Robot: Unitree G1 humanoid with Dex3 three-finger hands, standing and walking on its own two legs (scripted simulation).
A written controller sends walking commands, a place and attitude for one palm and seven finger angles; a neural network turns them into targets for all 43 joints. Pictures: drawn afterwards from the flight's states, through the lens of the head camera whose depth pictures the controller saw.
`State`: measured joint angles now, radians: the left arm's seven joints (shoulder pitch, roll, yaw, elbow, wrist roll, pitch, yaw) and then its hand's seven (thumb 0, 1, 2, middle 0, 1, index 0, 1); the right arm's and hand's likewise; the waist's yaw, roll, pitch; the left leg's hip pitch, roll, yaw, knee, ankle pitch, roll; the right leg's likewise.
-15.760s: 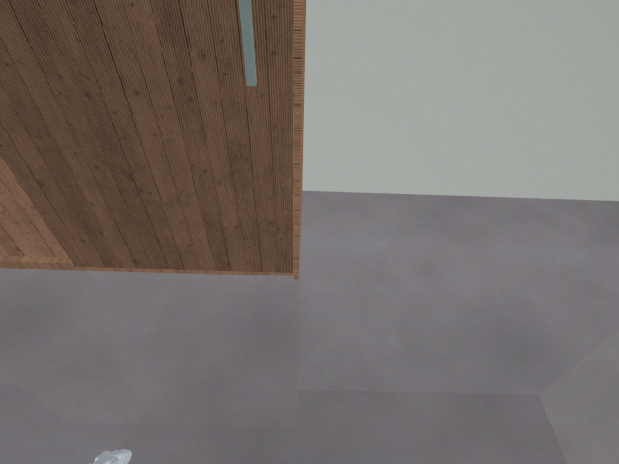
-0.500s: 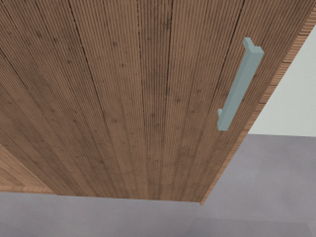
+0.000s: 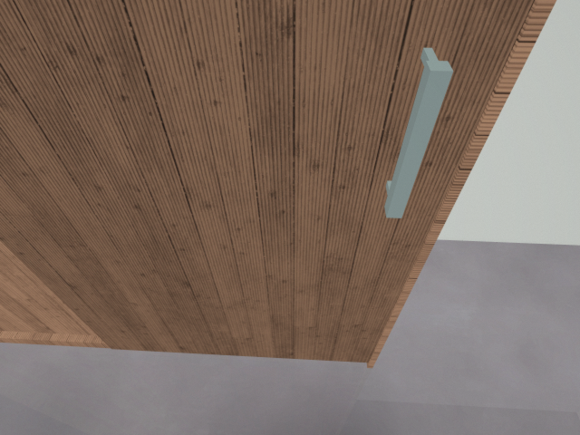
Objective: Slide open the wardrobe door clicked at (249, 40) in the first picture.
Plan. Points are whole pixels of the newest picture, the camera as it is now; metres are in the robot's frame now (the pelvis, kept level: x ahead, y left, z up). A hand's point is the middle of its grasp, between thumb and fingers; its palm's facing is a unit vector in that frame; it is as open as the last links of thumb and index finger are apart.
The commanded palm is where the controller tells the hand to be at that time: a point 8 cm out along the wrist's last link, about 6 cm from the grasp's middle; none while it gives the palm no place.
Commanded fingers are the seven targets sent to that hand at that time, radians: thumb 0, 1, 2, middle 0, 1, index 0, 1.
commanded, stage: come to a stop and stand still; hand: right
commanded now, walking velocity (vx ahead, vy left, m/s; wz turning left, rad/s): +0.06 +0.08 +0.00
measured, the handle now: (408, 142) +0.44 -0.12 +0.19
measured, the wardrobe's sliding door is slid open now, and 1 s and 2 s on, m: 0.00 0.00 0.00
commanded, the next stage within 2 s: look again from close up in 1.54 s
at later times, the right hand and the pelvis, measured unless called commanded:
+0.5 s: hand out of the picture +0.03 -0.15 -0.17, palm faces +0.02 +0.98 -0.19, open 7.4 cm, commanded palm none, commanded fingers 0.00 -0.90 -0.90 0.20 0.30 0.20 0.30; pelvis +0.05 +0.01 +0.00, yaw +1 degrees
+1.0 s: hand out of the picture +0.05 -0.19 -0.17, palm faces -0.01 +0.98 -0.22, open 7.4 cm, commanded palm none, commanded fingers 0.00 -0.90 -0.90 0.20 0.30 0.20 0.30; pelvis +0.04 -0.01 +0.00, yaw +2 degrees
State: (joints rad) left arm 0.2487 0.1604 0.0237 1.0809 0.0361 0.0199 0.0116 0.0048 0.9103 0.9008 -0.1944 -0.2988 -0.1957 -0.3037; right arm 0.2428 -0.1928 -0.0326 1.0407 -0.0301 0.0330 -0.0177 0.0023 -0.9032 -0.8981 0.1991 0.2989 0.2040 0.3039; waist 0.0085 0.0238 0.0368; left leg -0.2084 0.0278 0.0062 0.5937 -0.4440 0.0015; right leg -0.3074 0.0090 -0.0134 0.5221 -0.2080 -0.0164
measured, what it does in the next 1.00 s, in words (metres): stands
